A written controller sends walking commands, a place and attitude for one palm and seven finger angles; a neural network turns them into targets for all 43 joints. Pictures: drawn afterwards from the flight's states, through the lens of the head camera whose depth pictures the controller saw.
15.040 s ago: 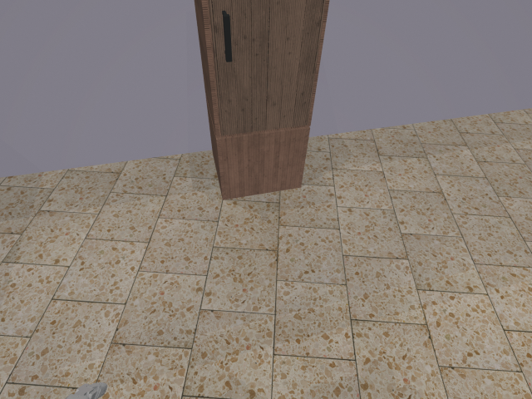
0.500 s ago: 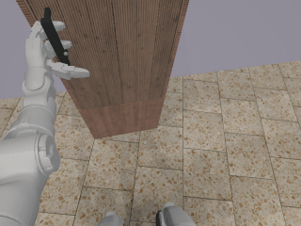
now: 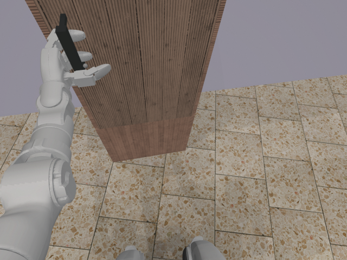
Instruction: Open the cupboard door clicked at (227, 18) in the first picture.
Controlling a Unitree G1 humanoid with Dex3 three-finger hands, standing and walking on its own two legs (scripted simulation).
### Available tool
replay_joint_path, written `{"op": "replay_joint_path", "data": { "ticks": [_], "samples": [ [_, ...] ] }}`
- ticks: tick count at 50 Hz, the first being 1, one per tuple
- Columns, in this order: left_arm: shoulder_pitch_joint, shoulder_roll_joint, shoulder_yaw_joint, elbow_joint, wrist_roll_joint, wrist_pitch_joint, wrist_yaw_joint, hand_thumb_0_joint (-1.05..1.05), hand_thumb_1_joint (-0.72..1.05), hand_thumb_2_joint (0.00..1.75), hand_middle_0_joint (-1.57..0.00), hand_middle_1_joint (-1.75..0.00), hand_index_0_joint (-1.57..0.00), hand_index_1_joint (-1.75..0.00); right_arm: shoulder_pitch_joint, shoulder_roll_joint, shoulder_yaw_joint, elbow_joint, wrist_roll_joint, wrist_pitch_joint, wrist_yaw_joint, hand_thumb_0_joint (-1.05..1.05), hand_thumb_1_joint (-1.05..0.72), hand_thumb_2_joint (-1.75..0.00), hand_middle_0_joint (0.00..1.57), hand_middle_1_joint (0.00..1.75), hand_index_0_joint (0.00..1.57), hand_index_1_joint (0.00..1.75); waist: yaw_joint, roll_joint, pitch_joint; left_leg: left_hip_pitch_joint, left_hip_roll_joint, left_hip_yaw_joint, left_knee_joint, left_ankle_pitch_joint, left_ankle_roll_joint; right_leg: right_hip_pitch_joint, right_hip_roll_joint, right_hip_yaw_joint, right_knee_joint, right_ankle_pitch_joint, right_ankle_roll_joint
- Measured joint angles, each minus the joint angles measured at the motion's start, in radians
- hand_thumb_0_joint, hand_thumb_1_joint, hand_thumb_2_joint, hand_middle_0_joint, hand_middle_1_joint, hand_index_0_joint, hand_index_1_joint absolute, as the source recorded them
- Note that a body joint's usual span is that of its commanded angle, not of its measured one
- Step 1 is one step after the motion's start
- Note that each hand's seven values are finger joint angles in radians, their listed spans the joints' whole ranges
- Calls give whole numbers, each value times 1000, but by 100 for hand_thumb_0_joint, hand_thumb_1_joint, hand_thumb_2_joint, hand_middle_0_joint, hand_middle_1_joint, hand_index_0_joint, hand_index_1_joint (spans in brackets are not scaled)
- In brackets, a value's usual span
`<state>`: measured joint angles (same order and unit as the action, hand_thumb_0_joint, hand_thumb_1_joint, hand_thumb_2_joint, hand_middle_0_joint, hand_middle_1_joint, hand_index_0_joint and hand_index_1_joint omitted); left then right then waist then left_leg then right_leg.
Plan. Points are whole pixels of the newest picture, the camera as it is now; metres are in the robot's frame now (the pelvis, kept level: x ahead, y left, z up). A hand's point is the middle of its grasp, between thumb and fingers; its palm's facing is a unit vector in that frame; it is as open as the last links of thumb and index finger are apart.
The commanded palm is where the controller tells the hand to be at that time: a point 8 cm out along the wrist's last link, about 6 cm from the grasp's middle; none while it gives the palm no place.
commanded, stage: close the thumb around the handle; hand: left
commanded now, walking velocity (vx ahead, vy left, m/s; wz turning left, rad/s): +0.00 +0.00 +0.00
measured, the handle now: (73, 50) +0.58 +0.18 +0.11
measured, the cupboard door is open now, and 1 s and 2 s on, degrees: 0 19 37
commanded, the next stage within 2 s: pull the door open along its arc in 0.34 s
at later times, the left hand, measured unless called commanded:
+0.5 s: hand (84, 67) +0.52 +0.15 +0.11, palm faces +0.10 -0.99 -0.02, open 5.6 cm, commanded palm +0.48 +0.20 +0.10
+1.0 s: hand (102, 105) +0.41 +0.11 +0.11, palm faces +0.13 -0.99 +0.06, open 6.0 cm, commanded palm +0.35 +0.15 +0.10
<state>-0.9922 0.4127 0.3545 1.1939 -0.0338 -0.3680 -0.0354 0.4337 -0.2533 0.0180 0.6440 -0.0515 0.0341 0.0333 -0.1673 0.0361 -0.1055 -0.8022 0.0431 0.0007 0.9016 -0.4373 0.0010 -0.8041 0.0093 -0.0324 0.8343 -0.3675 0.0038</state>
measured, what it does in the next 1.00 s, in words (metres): stands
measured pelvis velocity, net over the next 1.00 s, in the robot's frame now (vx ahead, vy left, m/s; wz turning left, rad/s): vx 0.01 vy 0.00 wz -0.02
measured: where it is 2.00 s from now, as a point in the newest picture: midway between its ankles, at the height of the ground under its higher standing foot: outside the picture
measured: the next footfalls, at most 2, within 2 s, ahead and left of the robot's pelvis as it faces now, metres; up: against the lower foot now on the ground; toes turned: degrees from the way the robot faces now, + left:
none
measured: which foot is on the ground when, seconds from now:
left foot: down 0.00-1.00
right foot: down 0.00-1.00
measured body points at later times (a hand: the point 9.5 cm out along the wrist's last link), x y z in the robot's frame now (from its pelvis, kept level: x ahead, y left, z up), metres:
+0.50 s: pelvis +0.00 -0.01 +0.00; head +0.11 +0.00 +0.44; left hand +0.51 +0.21 +0.12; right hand +0.00 -0.27 -0.11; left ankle -0.01 +0.11 -0.69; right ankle +0.01 -0.13 -0.69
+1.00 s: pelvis +0.01 +0.00 +0.02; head +0.06 -0.01 +0.47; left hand +0.40 +0.16 +0.11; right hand +0.09 -0.25 -0.10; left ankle -0.01 +0.11 -0.69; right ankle +0.01 -0.13 -0.69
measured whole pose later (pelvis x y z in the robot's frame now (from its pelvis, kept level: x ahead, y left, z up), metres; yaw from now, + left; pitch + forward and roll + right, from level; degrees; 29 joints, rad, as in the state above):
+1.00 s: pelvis +0.01 +0.00 +0.02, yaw -1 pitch +12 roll -1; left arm -0.38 0.09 0.15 0.50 -0.12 -0.26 0.12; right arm 0.36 -0.24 -0.02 0.58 0.00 0.02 0.05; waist -0.06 0.05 -0.13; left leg -0.56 0.05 0.04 0.77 -0.41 0.00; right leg -0.59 0.02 0.00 0.72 -0.35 0.00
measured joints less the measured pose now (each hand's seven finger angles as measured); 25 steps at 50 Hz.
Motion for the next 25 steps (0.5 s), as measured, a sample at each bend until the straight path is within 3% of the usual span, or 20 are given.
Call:
{"op": "replay_joint_path", "data": {
  "ticks": [14, 25],
  "samples": [
    [49, -6, 10, -37, -14, -1, -17, 1, 74, 83, -39, -133, -35, -133, -4, -5, -8, -6, 8, 6, -2, 0, -91, -90, 20, 30, 20, 30, 9, 0, -4, 31, 6, 3, -19, 0, -5, 27, 7, 3, -15, 0, -5],
    [38, -10, 13, -25, -7, -4, -16, 1, 76, 81, -37, -135, -34, -134, -16, -7, -7, -2, 10, 5, -7, 0, -91, -90, 20, 30, 20, 30, 10, -1, 2, 32, 4, -2, -20, 4, -6, 29, 4, -1, -13, 0, -6]
  ]
}}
